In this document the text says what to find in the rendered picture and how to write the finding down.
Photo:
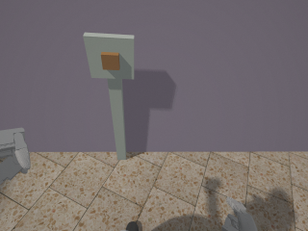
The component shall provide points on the panel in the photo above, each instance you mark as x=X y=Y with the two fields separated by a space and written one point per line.
x=124 y=45

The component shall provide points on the robot right hand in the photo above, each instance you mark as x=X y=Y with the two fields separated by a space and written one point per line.
x=244 y=222

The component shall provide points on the button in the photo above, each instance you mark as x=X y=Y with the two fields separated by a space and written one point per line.
x=110 y=60

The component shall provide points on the robot left hand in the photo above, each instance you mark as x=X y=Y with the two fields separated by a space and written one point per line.
x=13 y=147

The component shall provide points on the robot left foot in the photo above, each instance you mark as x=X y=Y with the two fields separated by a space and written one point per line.
x=132 y=226

